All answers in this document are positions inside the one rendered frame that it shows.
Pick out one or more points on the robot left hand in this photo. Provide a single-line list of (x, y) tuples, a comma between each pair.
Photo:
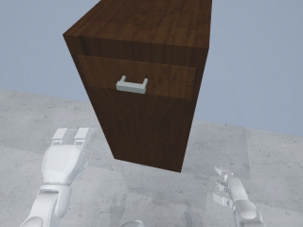
[(64, 163)]

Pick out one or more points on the robot right hand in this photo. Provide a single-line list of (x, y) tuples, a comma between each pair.
[(226, 193)]

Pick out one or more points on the robot left forearm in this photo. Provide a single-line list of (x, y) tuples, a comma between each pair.
[(50, 206)]

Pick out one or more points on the handle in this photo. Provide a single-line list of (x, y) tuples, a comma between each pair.
[(122, 85)]

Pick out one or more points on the cabinet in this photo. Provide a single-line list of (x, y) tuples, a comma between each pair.
[(145, 129)]

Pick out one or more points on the robot right forearm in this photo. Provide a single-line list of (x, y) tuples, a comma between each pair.
[(246, 214)]

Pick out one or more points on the drawer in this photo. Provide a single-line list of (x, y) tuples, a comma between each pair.
[(163, 79)]

